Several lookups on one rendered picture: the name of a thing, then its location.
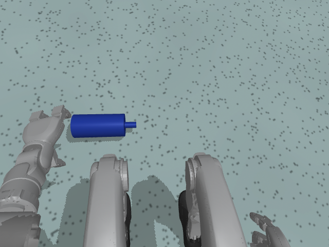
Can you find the bottle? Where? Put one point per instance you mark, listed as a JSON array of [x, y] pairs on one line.
[[99, 125]]

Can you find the left robot hand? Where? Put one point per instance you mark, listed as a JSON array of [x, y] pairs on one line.
[[47, 129]]

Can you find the right robot hand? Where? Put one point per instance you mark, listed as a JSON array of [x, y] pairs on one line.
[[274, 236]]

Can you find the right robot foot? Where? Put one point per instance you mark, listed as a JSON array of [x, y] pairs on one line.
[[183, 215]]

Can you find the left robot arm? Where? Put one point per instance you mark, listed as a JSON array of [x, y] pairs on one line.
[[19, 193]]

